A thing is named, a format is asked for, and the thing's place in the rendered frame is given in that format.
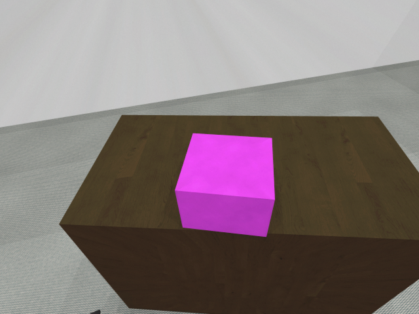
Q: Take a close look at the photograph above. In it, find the pedestal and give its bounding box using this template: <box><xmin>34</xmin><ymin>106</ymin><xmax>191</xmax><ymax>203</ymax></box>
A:
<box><xmin>59</xmin><ymin>115</ymin><xmax>419</xmax><ymax>314</ymax></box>

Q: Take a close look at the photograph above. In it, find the carton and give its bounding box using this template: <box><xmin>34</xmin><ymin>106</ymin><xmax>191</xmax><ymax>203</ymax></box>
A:
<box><xmin>175</xmin><ymin>133</ymin><xmax>275</xmax><ymax>237</ymax></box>

